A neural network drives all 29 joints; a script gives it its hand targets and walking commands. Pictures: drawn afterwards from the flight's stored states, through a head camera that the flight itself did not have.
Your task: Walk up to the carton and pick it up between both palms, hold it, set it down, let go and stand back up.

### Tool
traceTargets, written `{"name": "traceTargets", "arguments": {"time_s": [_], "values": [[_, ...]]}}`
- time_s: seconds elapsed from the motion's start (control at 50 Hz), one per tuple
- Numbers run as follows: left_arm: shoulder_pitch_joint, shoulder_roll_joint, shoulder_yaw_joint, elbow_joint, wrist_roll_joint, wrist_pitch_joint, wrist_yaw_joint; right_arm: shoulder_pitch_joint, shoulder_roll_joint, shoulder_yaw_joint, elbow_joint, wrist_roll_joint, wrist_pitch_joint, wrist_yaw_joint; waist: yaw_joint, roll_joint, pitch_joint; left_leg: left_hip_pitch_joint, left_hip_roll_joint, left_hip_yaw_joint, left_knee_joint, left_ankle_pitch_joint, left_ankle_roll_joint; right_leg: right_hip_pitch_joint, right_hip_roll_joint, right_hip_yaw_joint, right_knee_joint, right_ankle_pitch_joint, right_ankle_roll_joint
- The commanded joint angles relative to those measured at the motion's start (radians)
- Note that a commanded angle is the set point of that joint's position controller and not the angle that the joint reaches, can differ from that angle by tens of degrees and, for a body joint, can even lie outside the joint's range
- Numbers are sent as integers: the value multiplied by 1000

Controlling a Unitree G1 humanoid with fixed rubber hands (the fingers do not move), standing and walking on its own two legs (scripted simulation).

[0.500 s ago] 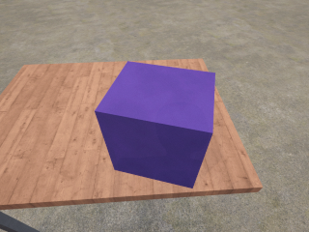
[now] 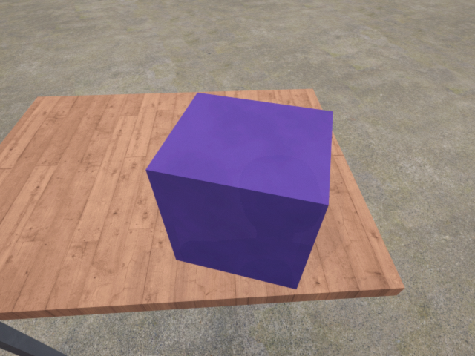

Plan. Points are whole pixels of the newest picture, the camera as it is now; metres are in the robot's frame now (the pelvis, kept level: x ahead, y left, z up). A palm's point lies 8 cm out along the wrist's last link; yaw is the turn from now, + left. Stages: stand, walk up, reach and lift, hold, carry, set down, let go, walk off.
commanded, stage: stand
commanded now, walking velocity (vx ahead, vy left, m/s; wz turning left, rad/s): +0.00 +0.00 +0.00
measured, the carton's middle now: (247, 192) +0.42 +0.00 +0.04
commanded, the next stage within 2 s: none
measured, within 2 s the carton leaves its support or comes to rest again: neither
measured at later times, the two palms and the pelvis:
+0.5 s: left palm out of the picture +0.00 +0.24 -0.14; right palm out of the picture +0.00 -0.23 -0.14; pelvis +0.01 +0.00 +0.00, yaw +0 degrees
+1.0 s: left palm out of the picture +0.00 +0.23 -0.14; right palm out of the picture +0.00 -0.23 -0.14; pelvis +0.01 +0.00 +0.00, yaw +0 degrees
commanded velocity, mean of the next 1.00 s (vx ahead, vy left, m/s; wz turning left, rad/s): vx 0.00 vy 0.00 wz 0.00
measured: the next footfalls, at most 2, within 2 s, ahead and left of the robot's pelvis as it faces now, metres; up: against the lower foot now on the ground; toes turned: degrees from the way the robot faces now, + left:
none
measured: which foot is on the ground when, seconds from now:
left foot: down 0.00-1.00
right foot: down 0.00-1.00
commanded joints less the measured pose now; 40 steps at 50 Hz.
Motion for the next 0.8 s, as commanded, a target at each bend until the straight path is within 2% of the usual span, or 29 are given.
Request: {"name": "traceTargets", "arguments": {"time_s": [0.0,0.14,0.22,0.24,0.26,0.28,0.32,0.36,0.58,0.78], "values": [[76,108,23,-19,2,-9,5,69,-120,-25,-21,0,-11,-6,2,18,60,-42,106,-101,-92,45,8,-24,-101,85,-81,53,-13],[69,99,21,-13,0,-11,7,61,-100,-19,-17,-1,-13,-8,3,-6,37,-20,112,-101,-92,81,11,-22,-101,80,-77,82,-12],[65,107,20,-8,1,-13,7,54,-96,-16,-9,-1,-14,-9,5,22,44,-19,110,-94,-84,118,9,-16,-105,88,-77,110,-13],[62,111,19,-10,2,-13,8,70,-103,-19,-10,-1,-15,-8,-5,6,39,-16,111,-93,-79,128,7,-14,-103,81,-73,119,-13],[63,94,20,-7,0,-11,6,67,-103,-18,-4,0,-13,-9,-1,20,55,-23,109,-93,-85,105,8,-17,-102,81,-78,93,-11],[68,97,20,-4,-2,-11,6,69,-98,-18,-4,1,-13,-10,-1,0,50,-12,113,-96,-82,120,7,-21,-102,72,-81,99,-10],[75,96,18,-2,-3,-8,7,75,-95,-20,-4,1,-11,-9,-4,1,59,-28,109,-96,-90,83,6,-22,-102,74,-86,73,-11],[68,96,20,-2,-1,-7,7,62,-101,-18,-4,0,-11,-10,3,16,72,-38,109,-100,-99,67,5,-26,-100,83,-80,68,-13],[57,88,14,7,1,-10,10,65,-93,-13,1,1,-17,-12,-2,-4,27,-1,110,-90,-79,149,4,2,-101,81,-70,149,-13],[57,89,13,17,-1,-5,10,67,-91,-8,5,2,-13,-14,0,6,57,-18,107,-86,-89,111,2,-10,-99,84,-77,117,-11]]}}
